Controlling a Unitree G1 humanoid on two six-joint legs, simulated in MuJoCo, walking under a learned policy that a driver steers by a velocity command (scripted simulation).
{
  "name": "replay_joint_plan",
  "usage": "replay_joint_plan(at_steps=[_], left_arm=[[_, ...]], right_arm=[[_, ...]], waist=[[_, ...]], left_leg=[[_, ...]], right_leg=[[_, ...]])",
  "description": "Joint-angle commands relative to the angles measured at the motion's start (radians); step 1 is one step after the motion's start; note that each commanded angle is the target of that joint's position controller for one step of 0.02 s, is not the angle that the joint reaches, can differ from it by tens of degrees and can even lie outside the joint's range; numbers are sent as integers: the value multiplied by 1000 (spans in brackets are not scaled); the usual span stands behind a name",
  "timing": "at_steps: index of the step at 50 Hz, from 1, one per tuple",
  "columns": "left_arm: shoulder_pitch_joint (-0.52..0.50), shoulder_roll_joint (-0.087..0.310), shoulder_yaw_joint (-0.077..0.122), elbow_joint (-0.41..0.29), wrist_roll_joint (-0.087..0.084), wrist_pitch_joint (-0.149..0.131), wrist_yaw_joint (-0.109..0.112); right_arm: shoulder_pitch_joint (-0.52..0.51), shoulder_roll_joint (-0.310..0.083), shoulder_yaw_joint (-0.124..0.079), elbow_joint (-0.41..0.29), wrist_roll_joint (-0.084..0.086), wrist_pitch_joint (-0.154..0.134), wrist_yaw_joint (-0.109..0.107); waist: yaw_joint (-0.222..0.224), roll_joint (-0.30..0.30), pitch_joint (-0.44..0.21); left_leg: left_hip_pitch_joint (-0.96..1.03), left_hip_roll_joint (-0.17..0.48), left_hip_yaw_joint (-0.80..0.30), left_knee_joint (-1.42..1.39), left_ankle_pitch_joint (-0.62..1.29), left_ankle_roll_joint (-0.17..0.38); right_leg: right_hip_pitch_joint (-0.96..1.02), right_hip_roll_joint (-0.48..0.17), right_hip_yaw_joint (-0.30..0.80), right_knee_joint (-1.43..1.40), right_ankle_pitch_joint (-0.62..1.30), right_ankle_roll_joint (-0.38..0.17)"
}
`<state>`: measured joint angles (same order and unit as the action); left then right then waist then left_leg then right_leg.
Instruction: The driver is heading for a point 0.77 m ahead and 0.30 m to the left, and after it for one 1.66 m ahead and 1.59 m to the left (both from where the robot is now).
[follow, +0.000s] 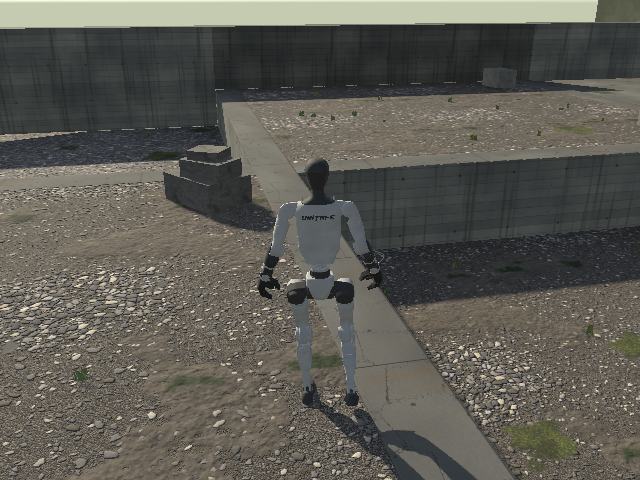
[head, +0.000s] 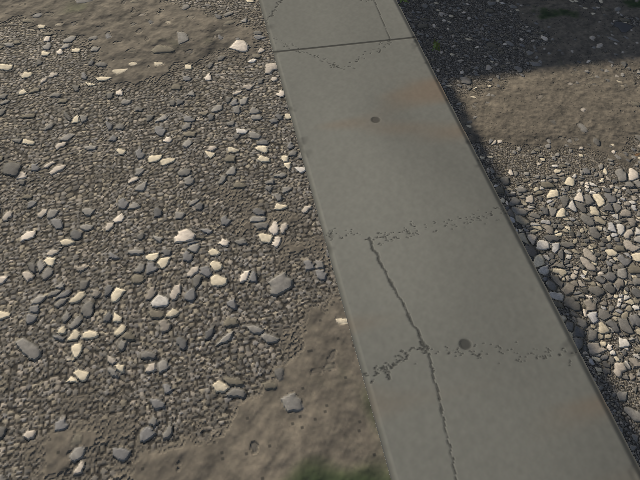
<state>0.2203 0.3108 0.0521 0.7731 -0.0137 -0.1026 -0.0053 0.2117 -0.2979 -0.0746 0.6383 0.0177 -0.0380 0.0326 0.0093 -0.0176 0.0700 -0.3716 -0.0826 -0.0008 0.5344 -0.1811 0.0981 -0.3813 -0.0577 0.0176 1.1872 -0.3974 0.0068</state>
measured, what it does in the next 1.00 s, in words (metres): walks ahead, turning left: right foot, then left foot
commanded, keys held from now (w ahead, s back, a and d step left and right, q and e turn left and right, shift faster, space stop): w+q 0.26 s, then w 0.50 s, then w+q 0.24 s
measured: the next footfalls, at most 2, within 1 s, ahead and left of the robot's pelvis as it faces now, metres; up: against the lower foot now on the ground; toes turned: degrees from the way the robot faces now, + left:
right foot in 0.36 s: +0.40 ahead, -0.11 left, +0.00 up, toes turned +15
left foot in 0.86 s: +0.60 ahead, +0.20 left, +0.00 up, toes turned +16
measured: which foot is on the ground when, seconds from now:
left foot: down 0.00-0.36, up 0.38-0.84, down 0.86-1.00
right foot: up 0.00-0.34, down 0.36-0.88, up 0.90-1.00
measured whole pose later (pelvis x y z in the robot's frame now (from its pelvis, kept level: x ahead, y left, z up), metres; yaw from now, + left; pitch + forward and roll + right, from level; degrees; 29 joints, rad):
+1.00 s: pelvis +0.54 +0.10 +0.01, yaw +19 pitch +2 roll -1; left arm 0.27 0.32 0.04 0.80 0.00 -0.10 -0.01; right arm 0.20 -0.28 -0.05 0.70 0.01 -0.06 0.03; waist 0.01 -0.03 0.03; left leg -0.33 -0.07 -0.02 0.46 -0.15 0.07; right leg -0.41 -0.04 0.02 1.10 -0.36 0.00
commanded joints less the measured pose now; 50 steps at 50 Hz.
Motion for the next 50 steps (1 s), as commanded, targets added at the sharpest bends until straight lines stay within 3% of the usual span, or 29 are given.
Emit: replay_joint_plan(at_steps=[1,4,9,13,16,17,18,19,20,21,22,23,24,25,27,30,33,38,40,42,43,44,45,46,47,48,49,50], left_arm=[[-17,133,33,-92,22,-19,2],[-50,91,23,-101,33,5,3],[-246,44,2,-151,23,2,-9],[-310,76,13,-177,9,-12,-24],[-243,97,25,-160,10,-23,-30],[-167,109,35,-139,16,-27,-26],[-55,141,49,-121,29,-33,-21],[94,208,64,-108,41,-32,-16],[180,237,80,-49,27,-18,-29],[159,145,57,-62,-3,-15,-32],[97,100,43,-69,0,-9,-26],[49,90,34,-76,13,-2,-24],[22,75,28,-70,20,0,-22],[13,63,22,-67,28,-2,-19],[25,57,19,-52,17,-7,-18],[54,110,32,-29,4,-6,-13],[81,135,35,-12,-3,5,-8],[166,153,37,35,-15,26,-6],[161,172,44,45,-14,36,-1],[139,171,43,45,-13,45,8],[141,143,30,35,0,46,15],[201,64,0,-17,30,32,15],[209,41,-11,-15,24,8,10],[137,131,10,-35,-5,-13,-2],[60,135,10,-56,-19,-26,-7],[32,125,10,-60,-3,-30,-4],[29,128,17,-59,18,-25,-1],[35,118,17,-63,26,-18,-2]], right_arm=[[12,-117,-30,-70,-15,-24,-13],[38,-141,-35,-46,-9,-29,-31],[116,-161,-39,1,1,-18,-51],[172,-153,-38,37,11,-9,-54],[173,-141,-36,55,4,1,-59],[162,-127,-31,56,2,4,-57],[158,-89,-15,49,-6,2,-52],[221,-42,4,35,-23,-2,-52],[350,-18,14,46,15,-13,-51],[281,-115,-2,60,23,-17,-52],[147,-150,-11,38,18,-17,-51],[72,-139,-8,19,4,-19,-51],[42,-121,-9,8,-8,-24,-47],[53,-100,-7,9,-8,-26,-42],[72,-62,2,18,-6,-25,-37],[-16,-29,21,-11,-18,-29,-33],[-111,-15,32,-26,-13,-39,-22],[-232,-39,28,-60,1,-47,-1],[-224,-59,22,-61,2,-47,6],[-80,-105,-5,-19,-7,-42,3],[69,-154,-30,21,-6,-37,-5],[193,-264,-55,31,-18,-30,-14],[223,-246,-51,46,9,-26,-8],[184,-184,-30,40,7,-29,-6],[128,-155,-21,28,-5,-32,-8],[77,-136,-16,22,-12,-33,-7],[39,-112,-8,13,-17,-35,-7],[17,-105,-6,6,-22,-34,-9]], waist=[[6,67,-125],[8,53,-94],[-66,85,-53],[-85,99,-49],[-54,144,-60],[-13,148,-90],[40,125,-188],[65,-32,-350],[29,-340,-426],[59,-187,-313],[76,-87,-180],[59,-23,-104],[35,-18,-60],[10,-48,-60],[-4,-80,-74],[16,-63,-56],[47,-58,-45],[75,-65,-20],[52,-75,-29],[-37,-59,-121],[-101,-30,-216],[-102,168,-361],[-100,298,-428],[-112,211,-309],[-98,155,-207],[-67,81,-141],[-35,73,-115],[-9,92,-105]], left_leg=[[279,259,-405,-297,162,202],[174,226,-319,-315,277,204],[111,157,-263,-294,159,129],[198,195,-361,-216,90,111],[283,235,-403,-135,178,93],[284,207,-388,-70,283,75],[243,157,-343,93,328,44],[50,67,-264,391,90,-6],[-267,-39,-184,677,-402,-70],[-378,25,-229,774,-373,-73],[-405,60,-196,780,-281,-73],[-381,93,-158,746,-220,-73],[-358,127,-145,683,-174,-73],[-305,154,-133,635,-144,-72],[-270,168,-98,554,-137,-81],[-288,186,-65,375,-47,-101],[-225,168,-36,174,128,-107],[-168,133,-23,21,184,-88],[-141,123,-11,-9,127,-58],[83,75,33,-54,110,-10],[303,99,-10,-47,113,28],[672,337,-409,-43,74,161],[780,433,-759,-204,-117,268],[701,408,-693,-238,-201,229],[575,363,-566,-247,-141,200],[446,325,-480,-267,-39,181],[353,292,-424,-289,52,168],[291,272,-401,-311,105,170]], right_leg=[[-259,-64,69,-67,102,12],[-242,-45,37,-196,184,57],[-160,28,28,-556,479,69],[-129,53,63,-672,472,43],[-70,50,47,-699,366,-4],[37,65,19,-739,363,-32],[234,8,56,-722,379,-80],[549,-173,281,-677,395,-174],[765,-339,738,-830,112,-319],[700,-326,772,-891,-127,-287],[568,-287,618,-907,-105,-247],[437,-246,503,-926,13,-231],[350,-211,428,-948,113,-229],[301,-180,369,-967,189,-219],[272,-155,293,-996,295,-228],[258,-161,213,-1036,398,-246],[240,-128,123,-1047,422,-216],[312,-170,110,-1012,428,-187],[377,-198,90,-975,497,-167],[377,-157,8,-784,770,-125],[284,-112,-47,-582,761,-87],[-68,-8,-107,-203,417,-19],[-310,100,-5,15,-146,5],[-422,40,70,87,-123,-11],[-430,0,58,61,-36,-26],[-391,-27,51,-9,30,-22],[-331,-50,58,-80,75,-13],[-281,-55,58,-114,99,-2]])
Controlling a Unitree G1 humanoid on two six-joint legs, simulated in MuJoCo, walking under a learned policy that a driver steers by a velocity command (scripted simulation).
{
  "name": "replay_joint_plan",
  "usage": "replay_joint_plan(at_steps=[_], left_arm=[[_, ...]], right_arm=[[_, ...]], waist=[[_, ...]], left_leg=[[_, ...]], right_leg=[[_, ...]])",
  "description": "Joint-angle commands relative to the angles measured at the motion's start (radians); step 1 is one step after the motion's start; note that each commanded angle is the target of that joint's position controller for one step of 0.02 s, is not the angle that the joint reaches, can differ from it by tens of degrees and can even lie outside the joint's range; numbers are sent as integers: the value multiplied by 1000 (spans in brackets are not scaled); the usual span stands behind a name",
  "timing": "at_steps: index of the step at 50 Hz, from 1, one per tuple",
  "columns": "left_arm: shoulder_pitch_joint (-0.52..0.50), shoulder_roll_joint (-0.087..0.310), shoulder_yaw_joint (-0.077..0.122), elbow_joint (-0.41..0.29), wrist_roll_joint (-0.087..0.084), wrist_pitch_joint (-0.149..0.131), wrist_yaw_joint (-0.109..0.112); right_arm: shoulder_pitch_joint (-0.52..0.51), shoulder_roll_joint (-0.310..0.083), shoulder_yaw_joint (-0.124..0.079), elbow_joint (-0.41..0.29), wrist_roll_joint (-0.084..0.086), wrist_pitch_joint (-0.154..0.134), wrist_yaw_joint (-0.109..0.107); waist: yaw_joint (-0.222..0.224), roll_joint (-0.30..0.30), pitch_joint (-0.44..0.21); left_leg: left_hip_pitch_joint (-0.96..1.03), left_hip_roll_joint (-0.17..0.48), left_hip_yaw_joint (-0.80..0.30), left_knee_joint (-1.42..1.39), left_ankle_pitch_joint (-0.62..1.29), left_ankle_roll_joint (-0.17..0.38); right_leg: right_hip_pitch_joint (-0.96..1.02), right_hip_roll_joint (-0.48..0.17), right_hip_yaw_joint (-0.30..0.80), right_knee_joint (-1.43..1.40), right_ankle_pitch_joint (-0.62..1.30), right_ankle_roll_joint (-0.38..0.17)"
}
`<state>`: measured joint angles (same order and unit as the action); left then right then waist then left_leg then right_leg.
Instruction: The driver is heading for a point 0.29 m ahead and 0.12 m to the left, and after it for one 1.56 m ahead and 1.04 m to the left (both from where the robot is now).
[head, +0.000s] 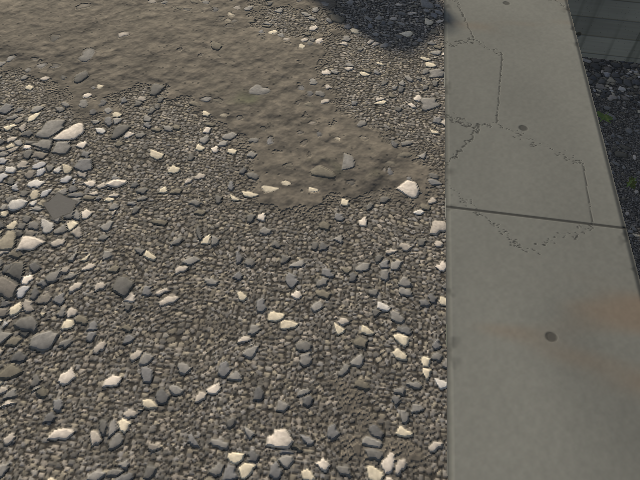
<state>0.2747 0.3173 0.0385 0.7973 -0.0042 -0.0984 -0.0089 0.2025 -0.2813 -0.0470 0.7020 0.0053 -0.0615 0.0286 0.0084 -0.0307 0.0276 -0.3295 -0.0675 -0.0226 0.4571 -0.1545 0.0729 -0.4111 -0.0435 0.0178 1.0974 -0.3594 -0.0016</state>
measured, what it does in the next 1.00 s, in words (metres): walks ahead, turning left: right foot, then left foot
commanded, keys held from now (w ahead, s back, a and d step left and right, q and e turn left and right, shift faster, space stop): w+q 0.04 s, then q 0.96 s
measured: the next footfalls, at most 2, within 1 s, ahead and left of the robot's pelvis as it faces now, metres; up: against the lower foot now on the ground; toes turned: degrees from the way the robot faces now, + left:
right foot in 0.32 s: +0.34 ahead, -0.09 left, +0.00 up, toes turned +15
left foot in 0.74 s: +0.20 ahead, +0.14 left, +0.00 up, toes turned +27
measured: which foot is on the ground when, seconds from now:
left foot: down 0.00-0.32, up 0.34-0.72, down 0.74-1.00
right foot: up 0.00-0.30, down 0.32-0.74, up 0.76-1.00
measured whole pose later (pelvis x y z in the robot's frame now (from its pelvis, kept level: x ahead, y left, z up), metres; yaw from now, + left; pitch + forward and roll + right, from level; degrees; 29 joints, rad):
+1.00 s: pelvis +0.19 +0.03 +0.00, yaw +34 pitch +2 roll -3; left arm 0.11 0.32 0.10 0.73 0.00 0.03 0.03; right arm 0.21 -0.30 -0.06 0.61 0.00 0.03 -0.03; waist 0.00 -0.03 0.04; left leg -0.32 -0.04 -0.12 0.49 -0.21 0.05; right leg -0.54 0.01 0.04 1.00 -0.34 0.08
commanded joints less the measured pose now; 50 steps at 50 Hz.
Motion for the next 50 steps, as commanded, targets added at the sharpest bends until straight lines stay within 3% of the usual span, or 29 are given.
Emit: replay_joint_plan(at_steps=[1,4,7,11,14,15,16,17,18,19,20,21,23,26,32,35,36,37,38,39,40,41,42,43,46,50], left_arm=[[-13,98,30,-90,18,-14,1],[-83,75,25,-119,24,5,9],[-188,39,12,-149,28,5,7],[-269,59,18,-179,12,12,-4],[-221,97,36,-169,19,6,-4],[-171,103,40,-157,26,0,0],[-103,150,50,-158,43,-3,12],[-75,169,47,-169,58,13,22],[-47,155,55,-156,20,36,17],[-93,100,43,-178,10,48,20],[-132,64,33,-183,16,62,25],[-170,56,27,-184,22,72,26],[-214,79,34,-177,36,81,28],[-205,94,47,-159,30,84,33],[-215,138,70,-144,10,102,28],[-218,150,75,-128,-12,113,26],[-198,131,72,-117,-17,117,27],[-149,93,64,-94,-14,121,23],[-117,31,44,-126,32,120,13],[-243,77,60,-166,24,113,26],[-264,105,70,-166,6,113,33],[-227,108,77,-150,2,117,40],[-200,109,82,-126,11,121,48],[-183,108,85,-122,18,123,51],[-172,88,83,-128,7,115,45],[-225,58,69,-156,4,105,37]], right_arm=[[19,-122,-35,-58,-6,-11,-8],[33,-166,-51,-44,-3,-12,-27],[79,-190,-63,-18,7,6,-45],[142,-184,-65,10,18,34,-62],[109,-168,-65,-7,14,50,-74],[81,-151,-60,-21,15,53,-74],[91,-100,-43,-46,0,49,-70],[270,-43,-28,-25,-7,44,-65],[370,-131,-34,-15,7,44,-58],[293,-194,-57,-4,21,60,-62],[195,-206,-64,-17,21,79,-66],[154,-197,-67,-27,18,100,-72],[145,-148,-59,-46,16,121,-73],[123,-99,-47,-70,6,117,-72],[42,-114,-46,-113,5,116,-39],[64,-120,-56,-112,3,116,-23],[94,-130,-65,-97,0,115,-23],[129,-167,-80,-92,-3,114,-29],[128,-295,-106,-119,-6,114,-50],[106,-310,-104,-145,-41,97,-43],[70,-276,-94,-144,-50,78,-38],[15,-244,-86,-147,-33,67,-40],[-21,-209,-75,-153,-16,65,-43],[-49,-197,-67,-160,-9,67,-48],[-41,-171,-55,-166,-13,70,-59],[-11,-194,-67,-158,-5,81,-68]], waist=[[5,112,-62],[8,96,-19],[-24,95,-35],[-46,113,-65],[-10,138,-88],[23,126,-109],[33,41,-221],[-29,-191,-328],[-37,-255,-422],[-15,-132,-326],[-3,-61,-231],[-9,-47,-170],[-34,-99,-95],[-27,-120,-117],[-5,-123,-136],[-35,-111,-130],[-44,-91,-130],[-48,7,-107],[-1,345,-87],[-71,310,-77],[-59,226,-62],[-24,192,-57],[-11,169,-71],[3,180,-79],[5,173,-120],[-21,176,-118]], left_leg=[[209,248,-362,-249,117,205],[109,221,-271,-250,357,209],[44,150,-185,-184,481,142],[103,158,-273,-99,376,97],[183,162,-368,30,344,69],[169,121,-357,112,309,42],[74,51,-300,306,130,-2],[-165,-83,-194,568,-544,-70],[-253,-28,-167,746,-595,-98],[-303,17,-155,824,-500,-133],[-332,44,-114,835,-433,-154],[-323,66,-101,829,-390,-165],[-230,83,-56,759,-321,-169],[-181,102,-17,630,-277,-165],[-48,128,27,373,-174,-113],[51,102,68,172,-101,-63],[125,78,74,95,-66,-36],[215,115,-25,-25,19,10],[323,384,-410,-94,279,138],[192,436,-512,-143,235,260],[162,385,-436,-154,159,230],[150,337,-375,-145,104,175],[153,307,-341,-135,89,139],[128,285,-315,-126,139,132],[150,253,-301,-103,214,139],[207,240,-356,-75,176,140]], right_leg=[[-225,-66,53,-55,71,20],[-206,-37,29,-200,161,62],[-91,28,14,-413,353,68],[-25,81,54,-555,422,54],[24,71,83,-628,359,19],[114,51,65,-704,450,-4],[338,-94,161,-666,733,-64],[625,-346,412,-602,1128,-227],[656,-462,611,-633,924,-320],[570,-392,539,-676,690,-293],[471,-323,413,-699,555,-249],[367,-282,342,-729,477,-232],[190,-209,203,-800,408,-217],[194,-216,120,-827,456,-244],[195,-254,34,-832,351,-232],[193,-259,-1,-763,277,-176],[153,-237,-32,-702,224,-132],[54,-185,-97,-568,105,-49],[-210,-26,-210,-234,-226,72],[-294,40,-39,-61,-296,74],[-292,21,13,8,-216,57],[-291,11,28,11,-125,48],[-279,5,34,15,-72,53],[-247,13,30,40,-28,65],[-211,38,33,33,30,83],[-194,53,51,-182,25,93]])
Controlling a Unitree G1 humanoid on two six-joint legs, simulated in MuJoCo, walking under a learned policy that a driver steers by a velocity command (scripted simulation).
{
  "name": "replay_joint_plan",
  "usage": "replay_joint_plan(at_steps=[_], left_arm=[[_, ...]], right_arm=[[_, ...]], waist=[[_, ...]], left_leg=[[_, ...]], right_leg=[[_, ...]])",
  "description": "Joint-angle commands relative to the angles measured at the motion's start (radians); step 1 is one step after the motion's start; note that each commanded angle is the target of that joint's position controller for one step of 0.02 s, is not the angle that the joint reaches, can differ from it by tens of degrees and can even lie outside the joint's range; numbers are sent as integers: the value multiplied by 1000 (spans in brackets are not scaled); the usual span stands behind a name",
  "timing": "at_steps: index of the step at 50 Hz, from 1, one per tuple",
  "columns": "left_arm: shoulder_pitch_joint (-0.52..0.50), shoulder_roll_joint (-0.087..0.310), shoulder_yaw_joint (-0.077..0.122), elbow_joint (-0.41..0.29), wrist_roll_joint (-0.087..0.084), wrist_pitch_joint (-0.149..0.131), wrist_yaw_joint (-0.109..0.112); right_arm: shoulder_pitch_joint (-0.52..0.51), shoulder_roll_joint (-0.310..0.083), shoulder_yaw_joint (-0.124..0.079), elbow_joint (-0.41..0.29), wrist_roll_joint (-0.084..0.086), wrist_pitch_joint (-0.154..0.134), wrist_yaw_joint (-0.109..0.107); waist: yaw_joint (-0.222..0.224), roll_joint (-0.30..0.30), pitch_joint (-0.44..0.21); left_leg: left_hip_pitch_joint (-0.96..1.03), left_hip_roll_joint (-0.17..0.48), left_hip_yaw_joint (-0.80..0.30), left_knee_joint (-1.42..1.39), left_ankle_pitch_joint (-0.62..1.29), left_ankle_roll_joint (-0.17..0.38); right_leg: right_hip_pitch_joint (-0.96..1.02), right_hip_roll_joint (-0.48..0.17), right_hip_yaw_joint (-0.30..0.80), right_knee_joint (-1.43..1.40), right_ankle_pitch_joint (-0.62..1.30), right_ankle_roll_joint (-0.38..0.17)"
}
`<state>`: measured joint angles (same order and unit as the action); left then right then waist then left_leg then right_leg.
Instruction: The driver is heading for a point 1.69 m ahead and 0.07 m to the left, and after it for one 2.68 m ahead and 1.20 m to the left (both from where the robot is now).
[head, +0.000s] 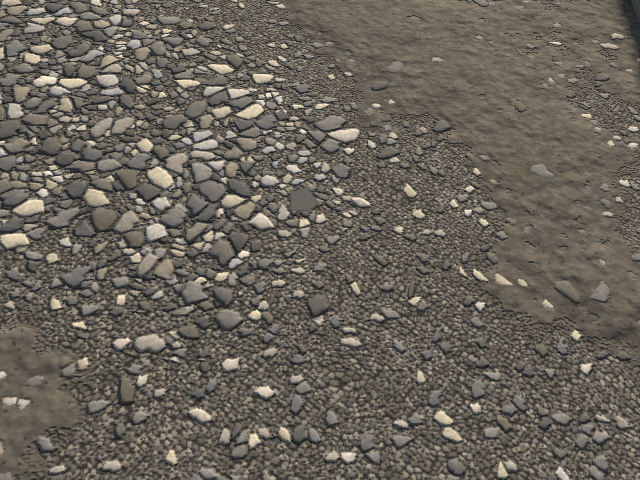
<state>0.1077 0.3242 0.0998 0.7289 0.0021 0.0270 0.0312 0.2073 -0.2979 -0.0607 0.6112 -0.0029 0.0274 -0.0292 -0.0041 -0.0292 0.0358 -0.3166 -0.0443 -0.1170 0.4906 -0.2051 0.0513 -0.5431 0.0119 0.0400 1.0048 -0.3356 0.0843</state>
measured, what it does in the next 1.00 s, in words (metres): steps on the spot, turning left: right foot, then left foot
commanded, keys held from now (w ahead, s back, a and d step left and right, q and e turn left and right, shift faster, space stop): q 0.32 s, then no key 0.68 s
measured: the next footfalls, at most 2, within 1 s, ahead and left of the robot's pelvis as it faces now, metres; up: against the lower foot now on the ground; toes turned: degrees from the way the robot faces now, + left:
right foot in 0.22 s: +0.08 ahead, -0.12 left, +0.00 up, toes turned +14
left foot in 0.58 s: +0.01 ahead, +0.13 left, +0.00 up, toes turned +15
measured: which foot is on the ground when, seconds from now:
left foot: down 0.00-0.22, up 0.24-0.56, down 0.58-1.00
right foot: up 0.00-0.20, down 0.22-1.00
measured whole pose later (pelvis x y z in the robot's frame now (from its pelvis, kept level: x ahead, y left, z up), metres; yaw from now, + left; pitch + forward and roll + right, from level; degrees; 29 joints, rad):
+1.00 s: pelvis +0.01 +0.03 -0.01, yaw +17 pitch -1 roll +0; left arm 0.23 0.25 0.04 0.78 0.02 -0.01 0.01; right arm 0.16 -0.21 -0.03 0.73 -0.01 0.02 -0.01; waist 0.03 0.00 0.02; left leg -0.21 -0.04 -0.03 0.53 -0.30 0.03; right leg -0.20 -0.08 -0.02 0.51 -0.30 0.06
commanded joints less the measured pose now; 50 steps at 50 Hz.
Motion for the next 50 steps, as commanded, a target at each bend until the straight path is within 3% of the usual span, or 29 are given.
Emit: replay_joint_plan(at_steps=[1,7,9,10,11,12,13,14,15,16,18,20,23,26,28,29,30,31,32,33,35,37,38,40,42,50], left_arm=[[-64,49,6,-91,-4,-23,-6],[-42,55,5,-107,-13,-45,-34],[5,53,9,-97,-10,-55,-39],[42,67,16,-86,-4,-57,-38],[79,124,30,-87,10,-53,-32],[61,203,43,-87,32,-42,-30],[48,153,34,-107,37,-47,-25],[4,105,21,-123,33,-50,-14],[-41,78,14,-132,23,-48,-9],[-55,70,11,-135,10,-47,-5],[-30,77,8,-127,10,-40,-2],[14,87,11,-112,15,-32,-2],[11,121,20,-104,6,-21,-13],[25,137,21,-89,-13,-13,-23],[30,108,5,-76,-31,-14,-24],[85,75,-8,-54,-23,-24,-29],[114,8,-33,-73,31,-38,-41],[67,-11,-43,-97,22,-41,-36],[32,42,-33,-94,12,-35,-29],[20,44,-30,-91,11,-33,-30],[50,40,-32,-71,21,-23,-27],[77,39,-40,-66,25,-26,-35],[89,75,-31,-52,19,-30,-38],[72,51,-35,-45,18,-38,-41],[82,41,-37,-35,19,-44,-36],[122,33,-40,-5,15,-45,-8]], right_arm=[[-18,-183,-56,-70,2,-5,-10],[-49,-191,-66,-77,13,13,8],[-84,-185,-65,-82,26,18,5],[-90,-172,-62,-86,31,19,1],[-57,-129,-51,-87,22,18,-1],[-28,-117,-51,-100,29,8,0],[-19,-202,-78,-83,10,-4,2],[-10,-229,-93,-62,16,-3,5],[3,-213,-95,-38,19,6,3],[5,-192,-92,-32,18,16,1],[-18,-133,-72,-42,22,18,6],[-62,-99,-55,-62,21,13,6],[-83,-67,-31,-74,6,7,13],[-48,-84,-34,-56,12,5,21],[21,-81,-37,-25,7,2,24],[24,-108,-40,-34,1,0,20],[46,-188,-51,-47,-9,3,5],[-28,-136,-30,-38,-30,0,11],[-72,-91,-21,-55,-33,-9,20],[-85,-64,-11,-39,-34,-16,21],[-116,-77,-11,-32,-20,-22,23],[-84,-56,-2,-7,-22,-21,24],[-74,-47,-1,-9,-19,-17,22],[-73,-47,2,2,-21,-17,22],[-72,-49,-1,12,-17,-19,20],[-67,-21,-1,71,-11,-20,20]], waist=[[-13,181,-126],[-18,197,-135],[18,189,-143],[35,168,-152],[24,44,-189],[-20,-246,-128],[0,-209,-121],[-12,-130,-104],[-27,-89,-79],[-22,-89,-64],[1,-100,-52],[31,-127,-72],[43,-154,-104],[38,-162,-112],[-5,-133,-110],[1,-71,-126],[40,178,-195],[44,293,-171],[19,232,-132],[24,222,-124],[38,204,-94],[39,161,-84],[24,98,-50],[22,45,-17],[23,28,-32],[32,32,-62]], left_leg=[[189,216,-282,-104,214,165],[169,198,-410,-69,278,178],[146,162,-414,-34,285,146],[86,129,-391,-5,209,107],[-46,66,-306,127,-28,49],[-275,-108,-76,321,-380,-20],[-303,-44,-52,573,-442,-74],[-305,-16,-46,672,-374,-96],[-305,-2,-34,711,-316,-116],[-331,6,-27,745,-266,-132],[-313,9,13,717,-221,-152],[-302,23,39,599,-220,-161],[-164,54,81,379,-240,-151],[-39,40,124,170,-158,-131],[132,20,143,-100,44,-83],[260,71,64,-156,171,-53],[404,290,-184,-116,511,17],[247,353,-220,-107,432,160],[196,295,-192,-126,289,167],[185,248,-151,-125,210,129],[132,198,-102,-120,117,72],[87,149,-70,-114,-4,27],[83,120,-40,-117,-54,8],[93,107,-30,-91,-26,0],[116,103,-23,-71,72,6],[141,85,-2,-51,197,9]], right_leg=[[-40,3,32,-133,-11,7],[112,37,40,-358,-57,-24],[218,39,27,-536,53,-48],[325,4,30,-633,179,-70],[474,-164,154,-648,270,-137],[501,-359,394,-688,468,-298],[447,-447,460,-696,497,-389],[426,-399,365,-684,468,-358],[411,-324,266,-671,417,-305],[419,-290,211,-665,401,-279],[403,-243,130,-672,463,-286],[459,-244,106,-667,496,-304],[447,-254,72,-650,527,-309],[427,-264,78,-621,507,-304],[362,-239,56,-566,429,-246],[285,-210,29,-531,317,-171],[161,-123,-62,-351,16,-74],[146,-84,-62,-352,-189,-28],[174,-92,-52,-341,-163,-12],[190,-86,-54,-373,-95,-12],[265,-86,-49,-479,74,-8],[347,-98,-41,-541,202,-17],[306,-94,-52,-534,150,-34],[286,-93,-52,-551,148,-43],[297,-96,-48,-557,185,-32],[331,-96,-60,-546,198,-20]])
